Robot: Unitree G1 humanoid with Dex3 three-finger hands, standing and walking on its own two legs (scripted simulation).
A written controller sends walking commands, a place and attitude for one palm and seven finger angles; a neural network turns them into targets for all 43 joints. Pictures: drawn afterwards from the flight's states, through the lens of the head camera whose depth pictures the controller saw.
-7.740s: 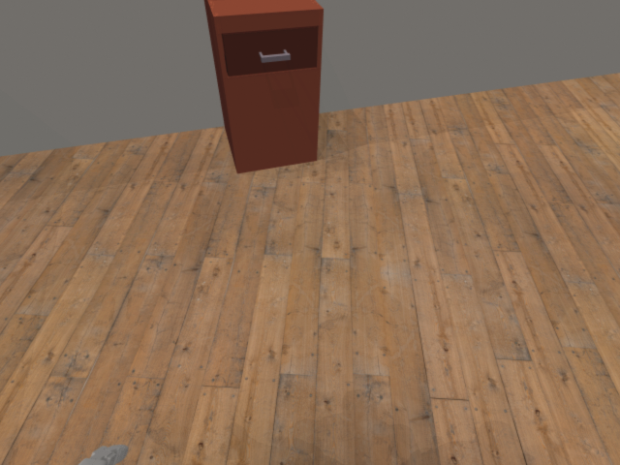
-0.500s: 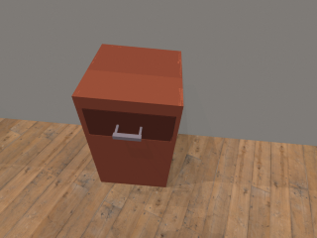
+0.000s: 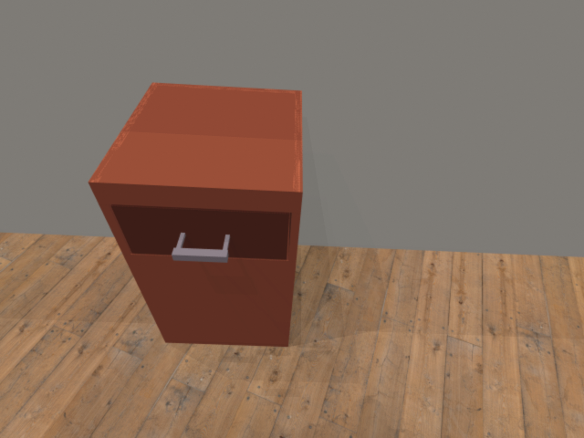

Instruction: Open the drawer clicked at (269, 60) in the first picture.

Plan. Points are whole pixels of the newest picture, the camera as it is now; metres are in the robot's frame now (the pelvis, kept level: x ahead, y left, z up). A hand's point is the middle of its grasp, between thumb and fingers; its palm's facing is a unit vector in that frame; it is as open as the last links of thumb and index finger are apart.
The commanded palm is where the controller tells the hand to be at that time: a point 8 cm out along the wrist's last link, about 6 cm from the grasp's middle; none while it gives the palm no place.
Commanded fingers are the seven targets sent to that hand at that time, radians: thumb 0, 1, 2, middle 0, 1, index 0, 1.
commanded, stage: come to a stop and stand still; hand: left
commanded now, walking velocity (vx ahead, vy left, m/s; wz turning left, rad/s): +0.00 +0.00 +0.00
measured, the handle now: (202, 247) +0.54 +0.23 -0.16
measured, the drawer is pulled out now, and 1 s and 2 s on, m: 0.00 0.00 0.00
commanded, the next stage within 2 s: look again from close up in 0.06 s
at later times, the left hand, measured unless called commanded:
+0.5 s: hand out of the picture -0.05 +0.19 -0.17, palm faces +0.02 -0.99 -0.15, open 7.4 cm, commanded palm none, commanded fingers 0.00 0.90 0.90 -0.20 -0.30 -0.20 -0.30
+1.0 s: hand out of the picture +0.09 +0.27 -0.07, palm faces -0.05 -0.78 -0.63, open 7.5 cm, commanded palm +0.09 +0.26 -0.03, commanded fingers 0.00 0.64 0.79 -0.22 -0.47 -0.22 -0.47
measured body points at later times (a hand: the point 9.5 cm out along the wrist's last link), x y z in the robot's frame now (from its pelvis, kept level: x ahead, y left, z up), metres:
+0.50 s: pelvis -0.02 +0.03 +0.01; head -0.03 +0.04 +0.46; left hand -0.05 +0.24 -0.15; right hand -0.04 -0.19 -0.14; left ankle -0.01 +0.10 -0.73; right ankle -0.04 -0.07 -0.73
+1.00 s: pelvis -0.04 +0.07 -0.01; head -0.06 +0.04 +0.44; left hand +0.09 +0.31 -0.03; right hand +0.03 -0.19 -0.13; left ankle -0.01 +0.10 -0.73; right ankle -0.01 -0.03 -0.73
